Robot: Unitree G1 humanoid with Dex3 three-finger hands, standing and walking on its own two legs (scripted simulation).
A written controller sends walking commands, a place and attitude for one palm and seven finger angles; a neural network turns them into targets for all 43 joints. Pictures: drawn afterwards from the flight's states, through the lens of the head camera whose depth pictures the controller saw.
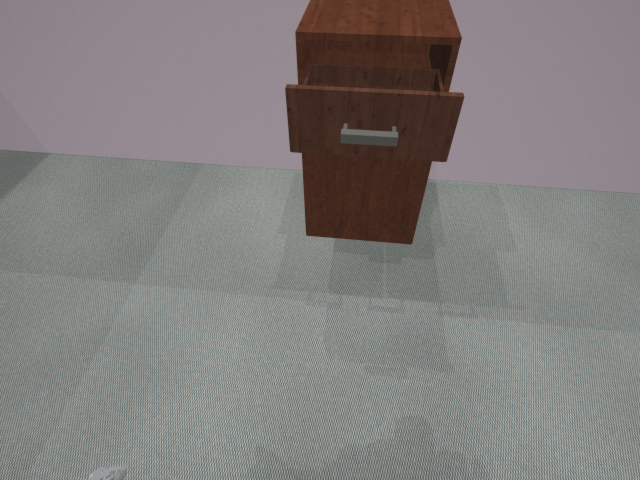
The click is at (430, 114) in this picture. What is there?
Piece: drawer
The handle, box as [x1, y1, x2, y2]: [340, 123, 397, 146]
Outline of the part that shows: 341,129 340,142 396,146 397,132 395,131 395,126 392,126 391,132 347,129 347,124 344,123 343,128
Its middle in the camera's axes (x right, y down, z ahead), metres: +0.12 -0.26 +0.95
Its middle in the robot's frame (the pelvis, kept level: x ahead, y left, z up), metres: +0.89 -0.08 -0.04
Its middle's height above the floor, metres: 0.74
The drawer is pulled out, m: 0.30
